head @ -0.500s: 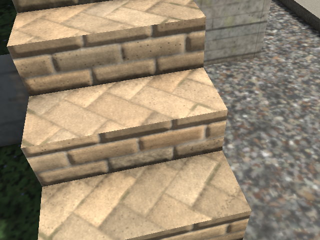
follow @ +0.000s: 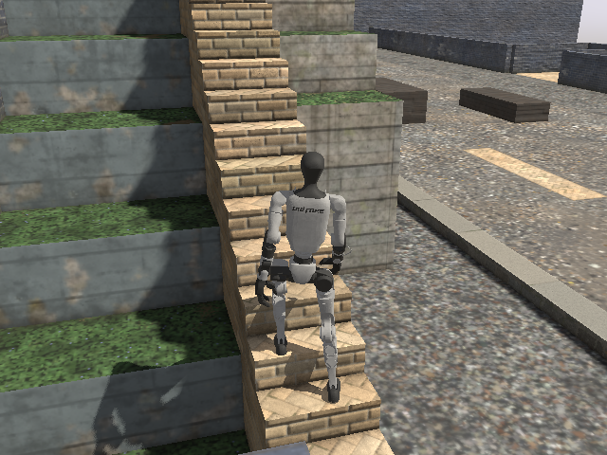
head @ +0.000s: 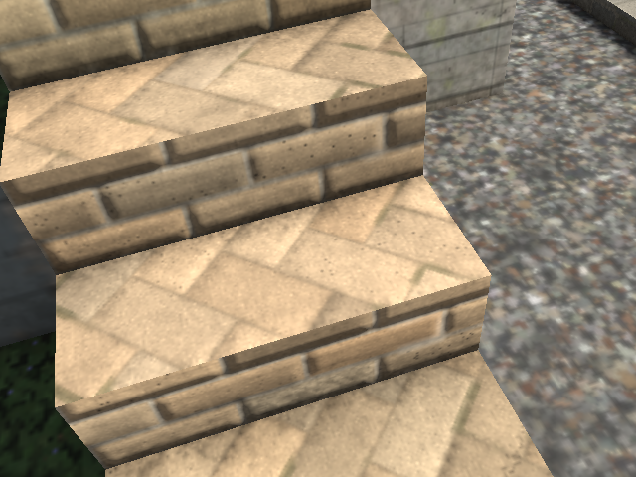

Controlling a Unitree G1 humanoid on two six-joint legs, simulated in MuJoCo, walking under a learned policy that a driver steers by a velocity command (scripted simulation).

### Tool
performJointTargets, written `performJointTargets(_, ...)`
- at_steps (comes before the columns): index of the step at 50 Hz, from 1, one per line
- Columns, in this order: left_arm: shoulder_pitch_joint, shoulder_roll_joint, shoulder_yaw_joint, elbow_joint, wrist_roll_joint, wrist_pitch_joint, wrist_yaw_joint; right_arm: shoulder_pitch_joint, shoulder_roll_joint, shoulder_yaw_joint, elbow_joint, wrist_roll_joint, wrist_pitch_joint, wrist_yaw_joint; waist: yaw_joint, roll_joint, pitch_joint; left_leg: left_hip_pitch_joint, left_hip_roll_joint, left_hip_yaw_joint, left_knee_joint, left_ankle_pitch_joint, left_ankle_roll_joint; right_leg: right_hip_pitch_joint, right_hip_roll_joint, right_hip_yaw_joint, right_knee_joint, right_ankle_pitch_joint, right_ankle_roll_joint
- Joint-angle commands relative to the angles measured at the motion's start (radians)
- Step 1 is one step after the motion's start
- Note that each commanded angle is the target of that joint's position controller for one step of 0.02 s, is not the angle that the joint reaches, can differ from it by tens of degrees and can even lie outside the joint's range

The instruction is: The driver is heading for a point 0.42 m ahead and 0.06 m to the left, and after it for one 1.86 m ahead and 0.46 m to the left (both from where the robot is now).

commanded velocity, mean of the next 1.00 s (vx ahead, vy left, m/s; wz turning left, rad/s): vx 0.41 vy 0.00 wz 0.00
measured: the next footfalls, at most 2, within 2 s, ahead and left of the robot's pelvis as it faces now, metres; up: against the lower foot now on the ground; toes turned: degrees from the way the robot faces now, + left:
right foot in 0.46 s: +0.20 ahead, -0.09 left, +0.19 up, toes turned -5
left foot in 0.86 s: +0.35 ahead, +0.18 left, +0.39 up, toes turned +2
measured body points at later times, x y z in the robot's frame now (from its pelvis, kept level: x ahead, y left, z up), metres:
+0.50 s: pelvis +0.13 +0.00 +0.15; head +0.12 -0.02 +0.60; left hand +0.18 +0.22 +0.01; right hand +0.15 -0.22 -0.01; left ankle +0.09 +0.12 -0.55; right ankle +0.16 -0.08 -0.57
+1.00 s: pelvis +0.24 +0.08 +0.27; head +0.24 +0.06 +0.72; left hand +0.29 +0.33 +0.14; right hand +0.34 -0.13 +0.12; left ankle +0.35 +0.18 -0.37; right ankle +0.15 -0.03 -0.37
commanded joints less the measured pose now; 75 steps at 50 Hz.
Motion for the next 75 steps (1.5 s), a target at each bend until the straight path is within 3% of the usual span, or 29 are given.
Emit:
performJointTargets(1, 0.165, 0.143, 0.016, -0.055, -0.005, 0.024, 0.037, 0.290, -0.236, -0.093, 0.089, -0.005, 0.006, 0.014, -0.105, 0.106, -0.107, 0.571, 0.122, -0.613, -0.776, -0.211, 0.131, -0.271, 0.031, -0.084, 0.511, 1.004, -0.197)
performJointTargets(2, 0.135, 0.101, 0.010, -0.114, 0.069, 0.010, 0.005, 0.374, -0.389, -0.150, 0.152, -0.067, 0.029, -0.012, -0.118, 0.367, -0.243, 0.713, 0.246, -1.131, -1.272, -0.537, 0.180, -0.486, 0.210, -0.011, 0.910, 0.141, -0.184)
performJointTargets(3, -0.132, 0.104, 0.020, -0.232, 0.138, -0.019, -0.037, 0.188, -0.251, -0.114, 0.144, -0.124, 0.043, -0.031, -0.082, 0.215, -0.137, 0.511, 0.232, -1.152, -1.274, -0.534, 0.139, -0.619, 0.239, 0.105, 1.337, 0.029, -0.145)
performJointTargets(7, -0.297, -0.003, -0.021, -0.443, 0.077, -0.087, -0.091, 0.194, 0.016, -0.043, 0.351, -0.158, -0.032, 0.004, 0.054, 0.053, 0.032, 0.368, 0.196, -0.665, -0.986, -0.088, 0.161, -0.793, 0.245, 0.149, 1.687, -0.008, -0.203)
performJointTargets(11, -0.177, 0.056, -0.025, -0.398, 0.051, -0.068, -0.055, 0.266, 0.017, -0.025, 0.407, -0.092, -0.075, 0.051, 0.129, 0.028, 0.086, 0.455, 0.209, -0.450, -1.103, 0.099, 0.114, -0.897, 0.255, 0.167, 1.647, 0.040, -0.220)
performJointTargets(14, -0.209, 0.116, -0.012, -0.372, 0.018, -0.045, -0.039, 0.233, -0.026, -0.023, 0.360, -0.090, -0.078, 0.046, 0.121, 0.019, 0.112, 0.433, 0.201, -0.304, -1.175, 0.152, 0.128, -0.871, 0.249, 0.099, 1.523, 0.021, -0.169)
performJointTargets(18, -0.198, 0.094, -0.021, -0.302, -0.002, -0.039, -0.076, 0.209, -0.192, -0.089, 0.300, -0.013, -0.095, 0.025, 0.151, 0.089, 0.071, 0.176, 0.130, -0.111, -1.276, 0.264, 0.149, -0.221, 0.257, -0.095, 0.757, -0.100, -0.114)
performJointTargets(20, -0.094, 0.093, -0.001, -0.235, -0.006, -0.014, -0.084, 0.191, -0.151, -0.082, 0.310, -0.032, -0.104, -0.003, 0.219, 0.184, 0.098, 0.257, 0.150, -0.131, -1.204, 0.274, 0.176, -0.169, 0.203, -0.094, 0.614, -0.098, -0.113)
performJointTargets(23, -0.022, 0.043, -0.012, -0.133, 0.026, -0.017, -0.078, 0.194, -0.022, -0.057, 0.238, -0.072, -0.102, 0.006, 0.134, -0.022, 0.018, 0.435, 0.082, -0.114, -0.721, 0.450, 0.181, -0.106, 0.121, 0.051, 0.234, -0.044, -0.066)
performJointTargets(25, 0.144, 0.253, 0.050, -0.070, -0.041, -0.019, -0.053, 0.361, -0.037, -0.084, 0.210, -0.056, -0.083, 0.041, 0.051, -0.457, -0.131, 0.113, -0.102, -0.009, -0.236, 0.313, 0.064, 0.202, -0.185, 0.819, -0.129, -0.297, -0.089)
performJointTargets(26, 0.021, 0.178, 0.049, -0.071, -0.011, -0.013, -0.030, 0.312, -0.083, -0.100, 0.197, -0.072, -0.062, 0.057, 0.023, -0.201, -0.044, 0.020, -0.029, -0.073, 0.087, 0.416, 0.034, 0.050, -0.220, 0.881, -0.137, -0.616, -0.090)
performJointTargets(27, -0.095, 0.138, 0.032, -0.078, 0.037, -0.011, -0.017, 0.129, -0.053, -0.097, 0.114, -0.063, -0.062, 0.068, -0.005, -0.138, 0.076, -0.070, -0.005, -0.112, 0.272, 0.483, 0.018, -0.085, -0.183, 0.683, -0.084, -0.439, -0.062)
performJointTargets(28, -0.088, 0.136, 0.034, -0.041, 0.080, -0.012, -0.016, 0.029, -0.012, -0.080, 0.073, -0.043, -0.089, 0.056, 0.012, -0.119, 0.085, -0.115, -0.034, -0.155, 0.465, 0.473, 0.018, -0.118, -0.148, 0.516, -0.043, -0.249, -0.071)
performJointTargets(32, 0.078, 0.076, 0.013, 0.057, 0.110, -0.013, -0.026, -0.060, 0.009, -0.050, -0.029, -0.011, -0.148, 0.009, 0.058, -0.074, 0.081, -0.488, -0.132, -0.222, 1.009, 0.301, 0.090, 0.053, -0.133, 0.341, 0.048, -0.053, -0.175)
performJointTargets(36, -0.041, 0.085, -0.024, 0.049, 0.101, -0.026, -0.036, -0.109, -0.035, -0.043, -0.153, 0.003, -0.089, -0.028, -0.033, -0.005, 0.218, -0.610, -0.073, -0.264, 1.029, 0.206, 0.085, -0.141, -0.158, 0.153, -0.034, -0.004, -0.125)
performJointTargets(39, -0.201, 0.187, -0.004, -0.071, 0.057, -0.029, -0.063, 0.045, -0.027, -0.009, -0.098, -0.044, -0.011, -0.049, -0.100, 0.074, 0.098, 0.328, -0.003, -0.021, 0.149, 0.417, 0.049, -0.712, 0.010, -0.136, -0.252, 0.183, -0.107)
performJointTargets(41, -0.027, 0.322, 0.041, 0.003, -0.006, -0.003, -0.053, 0.237, -0.025, -0.016, 0.005, -0.002, -0.017, -0.037, -0.120, -0.138, -0.075, 0.636, -0.102, 0.073, 0.071, 0.261, 0.047, -0.413, -0.015, -0.160, -0.107, 1.213, -0.143)
performJointTargets(43, 0.066, 0.292, 0.038, 0.015, -0.006, 0.024, 0.026, 0.259, -0.060, -0.020, 0.063, 0.018, 0.001, -0.033, -0.114, -0.287, -0.039, 0.424, -0.128, 0.034, -0.378, 0.128, 0.034, -0.001, -0.051, -0.149, 0.156, 1.445, -0.164)
performJointTargets(44, 0.234, 0.120, 0.010, -0.003, 0.011, 0.045, 0.022, 0.139, -0.078, -0.031, 0.100, -0.018, 0.005, -0.027, 0.076, -0.101, -0.102, 0.500, -0.037, -0.269, -0.516, 0.118, 0.112, -0.080, 0.008, -0.113, 0.344, 1.263, -0.107)
performJointTargets(45, 0.288, 0.118, -0.003, -0.013, 0.080, 0.060, 0.026, 0.190, -0.141, -0.060, 0.106, -0.087, 0.036, -0.041, 0.048, 0.125, -0.279, 0.549, 0.102, -0.639, -0.788, 0.027, 0.158, -0.084, 0.076, -0.088, 0.490, 0.612, -0.114)
performJointTargets(46, 0.186, 0.106, 0.006, -0.044, 0.121, 0.059, 0.016, 0.173, -0.165, -0.066, 0.132, -0.147, 0.073, -0.065, 0.052, 0.224, -0.256, 0.468, 0.101, -0.780, -0.964, -0.066, 0.172, -0.157, 0.187, -0.020, 0.758, 0.006, -0.095)
performJointTargets(49, -0.129, 0.050, 0.004, -0.242, 0.109, 0.026, -0.026, 0.025, -0.105, -0.066, 0.195, -0.126, 0.060, -0.063, 0.074, 0.039, -0.016, 0.179, 0.119, -0.674, -0.968, -0.129, 0.136, -0.486, 0.204, 0.094, 1.283, -0.177, -0.096)
performJointTargets(51, -0.126, 0.052, -0.009, -0.285, 0.100, 0.016, -0.041, 0.032, -0.047, -0.066, 0.255, -0.120, 0.031, -0.035, 0.086, 0.069, 0.053, 0.124, 0.107, -0.502, -0.890, -0.039, 0.147, -0.486, 0.230, 0.039, 1.314, -0.197, -0.105)
performJointTargets(59, 0.091, 0.111, -0.007, -0.215, 0.064, 0.097, -0.004, -0.049, -0.085, -0.073, 0.211, -0.079, -0.018, -0.023, 0.107, 0.097, 0.020, 0.141, 0.137, -0.436, -0.809, 0.267, 0.146, -0.313, 0.177, 0.092, 0.881, -0.082, 0.015)
performJointTargets(63, 0.115, 0.020, -0.020, -0.121, 0.070, 0.124, -0.056, 0.068, -0.042, -0.054, 0.235, -0.026, 0.001, -0.084, 0.082, 0.003, 0.050, 0.306, 0.040, -0.264, -0.592, 0.274, 0.107, -0.208, 0.177, -0.096, 0.053, 0.228, -0.029)
performJointTargets(67, 0.151, 0.061, -0.026, -0.044, 0.071, 0.107, -0.060, 0.164, 0.071, -0.033, 0.276, -0.046, 0.035, -0.102, 0.018, -0.031, -0.038, 0.261, -0.049, -0.167, -0.145, 0.331, 0.061, -0.083, 0.091, -0.075, -0.076, 0.465, 0.025)
performJointTargets(69, 0.163, -0.013, -0.074, -0.051, 0.082, 0.098, -0.032, 0.054, 0.124, -0.038, 0.268, 0.009, 0.025, -0.072, 0.033, -0.260, 0.016, -0.101, -0.052, -0.039, 0.332, 0.014, 0.004, 0.045, -0.068, -0.045, 0.134, 1.238, 0.070)
performJointTargets(72, 0.100, 0.111, -0.031, -0.088, 0.118, 0.112, 0.030, 0.083, 0.130, -0.025, 0.221, 0.006, 0.010, 0.006, -0.077, -0.206, 0.088, 0.049, 0.098, -0.069, 0.090, 0.173, -0.019, -0.165, -0.228, 0.101, 0.046, 0.761, -0.052)
performJointTargets(75, 0.214, 0.099, -0.007, -0.069, 0.124, 0.118, 0.055, 0.001, 0.057, -0.025, 0.238, -0.007, 0.055, -0.057, 0.058, 0.000, 0.283, 0.102, 0.046, -0.246, -0.332, 0.132, 0.009, -0.287, -0.020, -0.077, -0.004, 0.460, 0.028)
Velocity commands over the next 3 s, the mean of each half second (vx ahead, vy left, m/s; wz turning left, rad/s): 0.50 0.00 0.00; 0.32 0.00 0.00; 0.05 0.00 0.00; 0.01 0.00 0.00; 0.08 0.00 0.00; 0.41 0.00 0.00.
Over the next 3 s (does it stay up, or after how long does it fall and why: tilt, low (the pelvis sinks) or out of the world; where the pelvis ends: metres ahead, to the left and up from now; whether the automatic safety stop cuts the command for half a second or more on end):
stays up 0.37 -0.01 0.30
